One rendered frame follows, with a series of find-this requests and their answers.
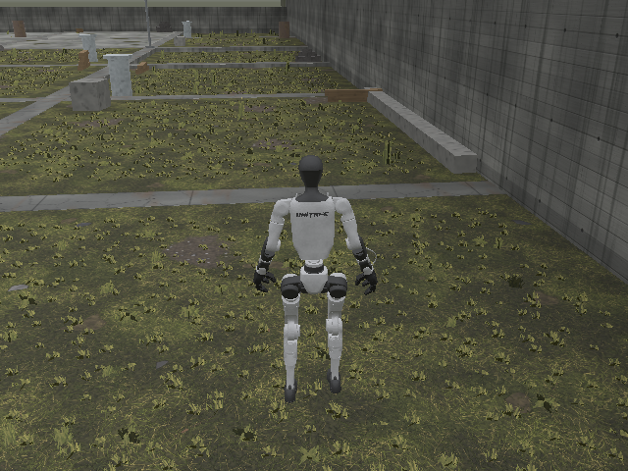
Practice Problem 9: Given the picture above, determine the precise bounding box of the robot right upper arm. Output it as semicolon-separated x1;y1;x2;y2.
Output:
333;197;362;250

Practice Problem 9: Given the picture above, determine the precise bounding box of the robot right forearm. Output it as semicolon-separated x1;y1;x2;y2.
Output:
352;235;374;275

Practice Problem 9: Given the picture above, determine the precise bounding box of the robot right hand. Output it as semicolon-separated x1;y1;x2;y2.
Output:
355;270;378;295

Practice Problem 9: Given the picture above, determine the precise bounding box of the robot left upper arm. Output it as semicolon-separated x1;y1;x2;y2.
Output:
265;198;291;252

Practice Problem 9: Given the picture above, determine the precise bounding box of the robot left forearm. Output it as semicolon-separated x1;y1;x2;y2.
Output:
256;237;275;275

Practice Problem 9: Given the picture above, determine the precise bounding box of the robot left thigh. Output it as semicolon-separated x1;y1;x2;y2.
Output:
281;274;301;340

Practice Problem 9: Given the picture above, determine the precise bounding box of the robot left hand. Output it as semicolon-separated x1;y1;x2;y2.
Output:
253;270;276;292

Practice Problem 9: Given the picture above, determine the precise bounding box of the robot right foot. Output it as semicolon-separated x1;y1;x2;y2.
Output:
327;368;341;393

